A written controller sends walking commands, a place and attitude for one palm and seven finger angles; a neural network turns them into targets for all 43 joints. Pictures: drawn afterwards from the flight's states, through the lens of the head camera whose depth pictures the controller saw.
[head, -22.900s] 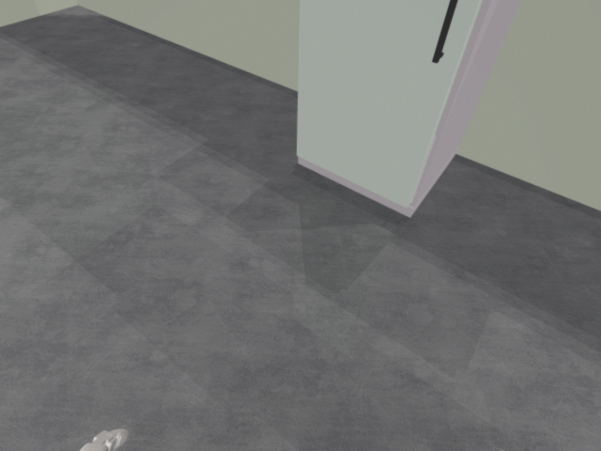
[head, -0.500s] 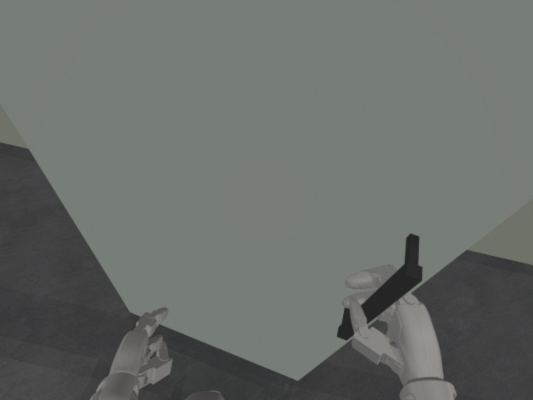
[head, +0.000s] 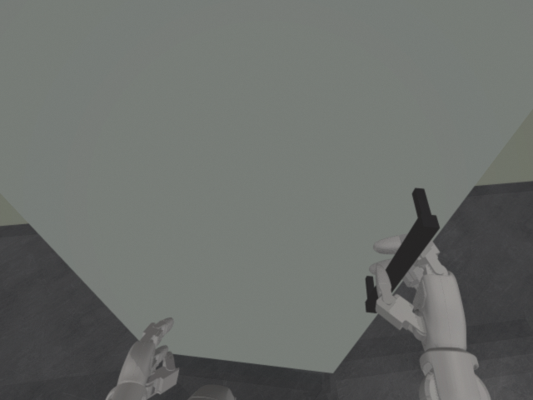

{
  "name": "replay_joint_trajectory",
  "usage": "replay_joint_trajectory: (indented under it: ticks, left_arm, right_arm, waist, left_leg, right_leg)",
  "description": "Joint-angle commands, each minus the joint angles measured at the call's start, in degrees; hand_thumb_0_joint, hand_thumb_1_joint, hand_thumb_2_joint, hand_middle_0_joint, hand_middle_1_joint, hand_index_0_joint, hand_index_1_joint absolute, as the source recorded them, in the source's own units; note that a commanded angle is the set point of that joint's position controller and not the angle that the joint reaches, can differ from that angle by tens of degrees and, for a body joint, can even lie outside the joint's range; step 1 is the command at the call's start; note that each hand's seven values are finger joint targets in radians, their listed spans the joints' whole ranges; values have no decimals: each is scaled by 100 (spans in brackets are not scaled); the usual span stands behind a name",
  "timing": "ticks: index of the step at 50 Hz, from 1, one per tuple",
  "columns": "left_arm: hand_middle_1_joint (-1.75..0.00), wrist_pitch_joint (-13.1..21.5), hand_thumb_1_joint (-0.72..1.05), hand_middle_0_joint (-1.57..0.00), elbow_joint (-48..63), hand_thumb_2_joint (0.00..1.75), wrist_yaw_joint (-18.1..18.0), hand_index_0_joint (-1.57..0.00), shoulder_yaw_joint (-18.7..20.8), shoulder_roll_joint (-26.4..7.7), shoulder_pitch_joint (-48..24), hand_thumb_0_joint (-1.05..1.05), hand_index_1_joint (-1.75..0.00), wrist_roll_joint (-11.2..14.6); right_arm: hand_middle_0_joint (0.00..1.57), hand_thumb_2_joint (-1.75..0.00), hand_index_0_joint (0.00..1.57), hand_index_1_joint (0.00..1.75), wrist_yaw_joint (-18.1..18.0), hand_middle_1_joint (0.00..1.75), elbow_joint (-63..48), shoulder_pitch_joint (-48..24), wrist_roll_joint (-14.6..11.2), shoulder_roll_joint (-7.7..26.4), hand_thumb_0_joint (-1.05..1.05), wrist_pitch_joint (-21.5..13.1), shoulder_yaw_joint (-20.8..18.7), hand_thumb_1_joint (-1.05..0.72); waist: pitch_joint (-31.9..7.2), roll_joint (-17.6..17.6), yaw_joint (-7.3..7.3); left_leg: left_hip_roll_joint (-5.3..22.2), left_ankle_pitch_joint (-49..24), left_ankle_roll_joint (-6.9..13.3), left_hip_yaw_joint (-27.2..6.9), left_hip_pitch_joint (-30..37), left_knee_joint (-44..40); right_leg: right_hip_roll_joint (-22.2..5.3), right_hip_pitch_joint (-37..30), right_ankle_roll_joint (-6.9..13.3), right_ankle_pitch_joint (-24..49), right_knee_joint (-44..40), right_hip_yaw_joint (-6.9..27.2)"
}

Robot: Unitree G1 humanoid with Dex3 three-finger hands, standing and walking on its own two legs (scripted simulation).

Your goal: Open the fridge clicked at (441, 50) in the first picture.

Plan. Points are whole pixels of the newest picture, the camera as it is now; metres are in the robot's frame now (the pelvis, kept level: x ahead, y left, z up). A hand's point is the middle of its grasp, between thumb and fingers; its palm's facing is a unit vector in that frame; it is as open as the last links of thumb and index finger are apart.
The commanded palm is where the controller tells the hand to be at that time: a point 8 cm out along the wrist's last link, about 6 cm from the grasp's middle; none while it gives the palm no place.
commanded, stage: walk backward, drawing the door open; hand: right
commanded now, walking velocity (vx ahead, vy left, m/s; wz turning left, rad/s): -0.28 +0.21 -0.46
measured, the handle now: (392, 260) +0.29 -0.13 +0.09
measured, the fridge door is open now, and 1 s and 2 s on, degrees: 13 48 80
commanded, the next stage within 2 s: stop walking and hold the door back in 1.74 s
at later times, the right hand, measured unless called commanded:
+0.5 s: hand out of the picture +0.11 -0.07 +0.09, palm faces +0.41 +0.88 -0.24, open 5.8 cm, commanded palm +0.06 -0.10 +0.09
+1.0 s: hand out of the picture -0.05 +0.03 +0.09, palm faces +0.69 +0.66 -0.28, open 5.8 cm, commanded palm -0.11 +0.02 +0.09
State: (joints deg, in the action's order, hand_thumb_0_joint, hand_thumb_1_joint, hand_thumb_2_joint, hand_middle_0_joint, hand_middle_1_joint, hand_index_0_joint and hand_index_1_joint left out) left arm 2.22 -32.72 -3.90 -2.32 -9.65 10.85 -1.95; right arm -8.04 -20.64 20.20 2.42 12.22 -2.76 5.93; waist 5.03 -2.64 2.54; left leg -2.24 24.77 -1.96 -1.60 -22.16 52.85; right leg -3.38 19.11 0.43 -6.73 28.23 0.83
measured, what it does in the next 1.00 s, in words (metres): steps to the left, turning right: left foot, then right foot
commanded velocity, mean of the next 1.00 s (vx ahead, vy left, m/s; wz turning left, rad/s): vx -0.24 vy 0.23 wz -0.70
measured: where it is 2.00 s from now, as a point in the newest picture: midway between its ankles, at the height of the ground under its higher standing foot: outside the picture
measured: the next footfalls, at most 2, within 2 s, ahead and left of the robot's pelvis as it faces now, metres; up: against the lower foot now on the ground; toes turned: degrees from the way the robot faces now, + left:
left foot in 0.12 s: -0.02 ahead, +0.22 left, +0.00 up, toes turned -2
right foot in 0.32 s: -0.01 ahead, +0.01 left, +0.00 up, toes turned -11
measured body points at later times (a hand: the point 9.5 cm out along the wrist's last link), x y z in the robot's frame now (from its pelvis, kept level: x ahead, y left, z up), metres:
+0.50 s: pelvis -0.08 +0.17 +0.01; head -0.07 +0.14 +0.46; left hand +0.14 +0.34 -0.06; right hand +0.09 -0.12 +0.11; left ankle +0.03 +0.29 -0.67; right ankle -0.05 +0.02 -0.74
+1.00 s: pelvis -0.13 +0.32 +0.00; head -0.12 +0.29 +0.45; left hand +0.13 +0.40 -0.08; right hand -0.09 +0.00 +0.11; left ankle -0.01 +0.39 -0.66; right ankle -0.19 +0.23 -0.74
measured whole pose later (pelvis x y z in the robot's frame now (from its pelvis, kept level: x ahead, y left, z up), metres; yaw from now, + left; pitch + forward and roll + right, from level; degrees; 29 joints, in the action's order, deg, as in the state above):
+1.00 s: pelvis -0.13 +0.32 +0.00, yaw -40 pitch -2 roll +2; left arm 9.9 -37.5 -5.2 -0.3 -7.4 12.4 -2.1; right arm -4.2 -18.2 19.1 2.7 15.6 -7.7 -4.9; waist 6.0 1.3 1.9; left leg 0.6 25.9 -4.2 2.7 -31.3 62.1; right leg -1.6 12.9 0.3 -15.4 30.5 1.8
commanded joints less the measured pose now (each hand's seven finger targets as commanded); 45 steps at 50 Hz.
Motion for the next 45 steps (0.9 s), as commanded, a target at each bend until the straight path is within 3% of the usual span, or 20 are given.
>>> replay_joint_trajectory:
  ticks: [1, 4, 7, 10, 14, 15, 16, 17, 22, 25, 29, 30, 31, 32, 33, 35, 41, 42, 44, 45]
  left_arm:
    - [-30, 575, 90, -20, 900, 90, -64, -20, 336, -724, -672, 0, -30, 85]
    - [-30, 668, 90, -20, 784, 90, -85, -20, 338, -676, -516, 0, -30, 111]
    - [-30, 670, 90, -20, 668, 90, -139, -20, 283, -430, -541, 0, -30, 105]
    - [-30, 733, 90, -20, 569, 90, -242, -20, 439, -435, -714, 0, -30, 149]
    - [-30, 835, 90, -20, 448, 90, -349, -20, 270, -425, -447, 0, -30, -3]
    - [-30, 859, 90, -20, 430, 90, -391, -20, 354, -692, -314, 0, -30, 11]
    - [-30, 933, 90, -20, 505, 90, -319, -20, 449, -803, -246, 0, -30, -40]
    - [-30, 934, 90, -20, 383, 90, -143, -20, 409, -702, -114, 0, -30, -143]
    - [-30, 887, 90, -20, 455, 90, -107, -20, 517, -728, -622, 0, -30, -49]
    - [-30, 866, 90, -20, 692, 90, -193, -20, 394, -753, -821, 0, -30, 88]
    - [-30, 925, 90, -20, 640, 90, -178, -20, 487, -662, -847, 0, -30, 95]
    - [-30, 958, 90, -20, 572, 90, -181, -20, 481, -525, -755, 0, -30, 118]
    - [-30, 949, 90, -20, 478, 90, -192, -20, 471, -269, -863, 0, -30, 107]
    - [-30, 1040, 90, -20, 391, 90, -248, -20, 528, -352, -947, 0, -30, 87]
    - [-30, 1072, 90, -20, 236, 90, -246, -20, 483, -277, -751, 0, -30, -43]
    - [-30, 803, 90, -20, 365, 90, -134, -20, 512, -261, -551, 0, -30, -18]
    - [-30, 947, 90, -20, 458, 90, -379, -20, 398, -379, -209, 0, -30, -34]
    - [-30, 970, 90, -20, 530, 90, -378, -20, 443, -446, -42, 0, -30, -22]
    - [-30, 1070, 90, -20, 707, 90, -350, -20, 510, -763, -60, 0, -30, 6]
    - [-30, 1043, 90, -20, 551, 90, -290, -20, 492, -730, 7, 0, -30, -24]
  right_arm:
    - [45, -90, 45, 140, -150, 140, -1536, -526, 2, -11, 0, -602, -235, -90]
    - [45, -90, 45, 140, -68, 140, -1529, -439, -50, 247, 0, -820, -554, -90]
    - [45, -90, 45, 140, -30, 140, -1788, -598, -113, 859, 0, -954, -1123, -90]
    - [45, -90, 45, 140, 19, 140, -1169, -396, -199, 890, 0, -778, -1400, -90]
    - [45, -90, 45, 140, 266, 140, -993, -377, -133, 587, 0, -845, -1302, -90]
    - [45, -90, 45, 140, 321, 140, -951, -352, -210, 528, 0, -844, -1163, -90]
    - [45, -90, 45, 140, 351, 140, -1125, -145, -231, 459, 0, -928, -1073, -90]
    - [45, -90, 45, 140, 289, 140, -1119, -161, 95, 620, 0, -1009, -1204, -90]
    - [45, -90, 45, 140, 76, 140, -1023, -266, -37, 543, 0, -772, -1400, -90]
    - [45, -90, 45, 140, 16, 140, -976, -568, -145, 679, 0, -643, -1427, -90]
    - [45, -90, 45, 140, 5, 140, -928, -455, -82, 740, 0, -748, -1591, -90]
    - [45, -90, 45, 140, 4, 140, -1090, -533, -60, 990, 0, -742, -1717, -90]
    - [45, -90, 45, 140, 19, 140, -1412, -835, -56, 1250, 0, -752, -1846, -90]
    - [45, -90, 45, 140, 5, 140, -1701, -1240, -29, 1499, 0, -801, -2147, -90]
    - [45, -90, 45, 140, -41, 140, -1964, -1523, 3, 1608, 0, -846, -2350, -90]
    - [45, -90, 45, 140, 113, 140, -1424, -994, -18, 1347, 0, -766, -2276, -90]
    - [45, -90, 45, 140, 179, 140, -1262, -350, -214, 1007, 0, -781, -2022, -90]
    - [45, -90, 45, 140, 224, 140, -1420, -430, -227, 896, 0, -789, -1836, -90]
    - [45, -90, 45, 140, 242, 140, -1769, -546, -81, 782, 0, -1016, -1513, -90]
    - [45, -90, 45, 140, 195, 140, -1503, -644, 137, 945, 0, -1145, -1635, -90]
  waist:
    - [-1294, -1070, -320]
    - [-1431, -1059, -298]
    - [-1602, 478, -151]
    - [-1742, 2087, -297]
    - [-1175, 1124, -136]
    - [-1392, 68, 33]
    - [-1717, -1463, -160]
    - [-1736, -1083, -236]
    - [-1247, -1217, -390]
    - [-763, -1648, -393]
    - [-713, -885, -519]
    - [-635, 252, -480]
    - [-678, 2016, -472]
    - [-800, 2302, -543]
    - [-1125, 1453, -382]
    - [-1473, 1368, -292]
    - [-1522, 924, -223]
    - [-1559, 517, -57]
    - [-1284, -1934, -220]
    - [-1168, -1608, -212]
  left_leg:
    - [-219, 162, -25, 708, 1054, -1961]
    - [-102, -929, -17, 719, 1118, -3634]
    - [788, -3148, 201, 416, 413, -3496]
    - [1323, -4206, 373, 314, 606, -3193]
    - [1237, -6031, 524, 791, 1311, -1609]
    - [638, -4659, -7, 1152, 131, -34]
    - [-146, 119, -275, 657, -1488, 1383]
    - [-30, 1161, -128, -115, -1869, 1680]
    - [365, -595, -153, -200, -56, -61]
    - [-177, -580, -177, 602, 1623, -552]
    - [-122, -305, -81, 435, 1961, -2586]
    - [344, -177, 72, 136, 1109, -3709]
    - [1782, 934, 669, -1310, -222, -4609]
    - [2460, -21, 1258, -2234, -603, -4624]
    - [2494, -1511, 1274, -1693, -126, -4049]
    - [2048, -461, 1043, -852, 663, -3880]
    - [1662, -3093, 751, 430, 1192, -2402]
    - [1514, -2674, 557, 545, 539, -1516]
    - [423, 1359, -318, 608, -2048, 844]
    - [541, 1431, -300, 137, -2281, 1353]
  right_leg:
    - [-777, -396, 348, -1860, -1878, 1038]
    - [-166, -1019, 107, -690, -1064, 562]
    - [349, -1402, -178, 7, 515, -234]
    - [565, -469, -115, -1334, 2126, -376]
    - [377, -245, -67, -588, 371, -607]
    - [-183, -1838, 228, 2491, -761, 381]
    - [-1774, -3237, 701, 6319, -996, 2756]
    - [-2156, -3488, 845, 6857, -725, 3220]
    - [-1115, -767, 579, 1120, -1079, 1368]
    - [-728, 1475, 487, -2938, -2106, 1219]
    - [-333, 1468, 325, -2806, -981, 1113]
    - [378, 886, -21, -2693, 296, 424]
    - [840, 614, -337, -2413, 3157, -289]
    - [908, 1050, -288, -2751, 5241, -40]
    - [649, 1194, -256, -2635, 5596, 213]
    - [345, 981, -322, -2212, 4850, -228]
    - [418, -443, -201, -1687, 459, -904]
    - [283, -1226, -162, -896, -403, -649]
    - [-2432, -2591, 663, 3679, -1242, 3276]
    - [-2783, -2753, 991, 4814, -1096, 3688]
